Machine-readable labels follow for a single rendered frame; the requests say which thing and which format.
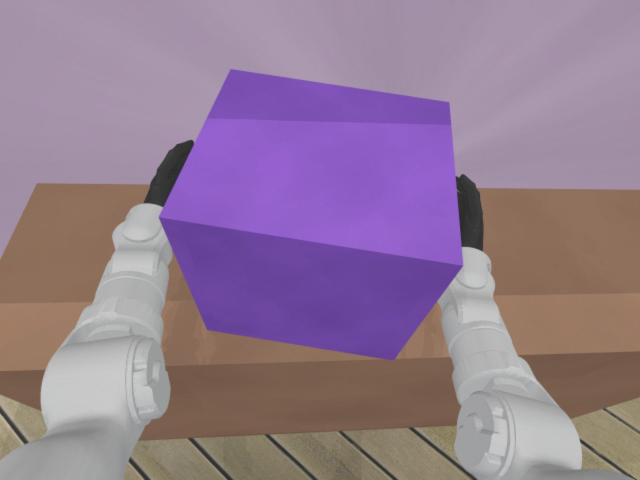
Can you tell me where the pedestal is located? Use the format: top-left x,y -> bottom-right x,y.
0,183 -> 640,441

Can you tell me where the carton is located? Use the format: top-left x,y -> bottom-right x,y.
159,69 -> 463,361

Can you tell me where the robot left forearm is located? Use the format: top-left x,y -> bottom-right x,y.
40,203 -> 173,428

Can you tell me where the robot right hand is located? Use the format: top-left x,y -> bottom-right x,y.
456,174 -> 484,252

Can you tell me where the robot right forearm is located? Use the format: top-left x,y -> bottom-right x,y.
437,247 -> 582,466

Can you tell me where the robot right upper arm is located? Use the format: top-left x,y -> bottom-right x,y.
454,389 -> 635,480

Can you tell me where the robot left upper arm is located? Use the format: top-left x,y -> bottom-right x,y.
0,335 -> 171,480

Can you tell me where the robot left hand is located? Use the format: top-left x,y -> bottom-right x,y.
143,140 -> 194,207

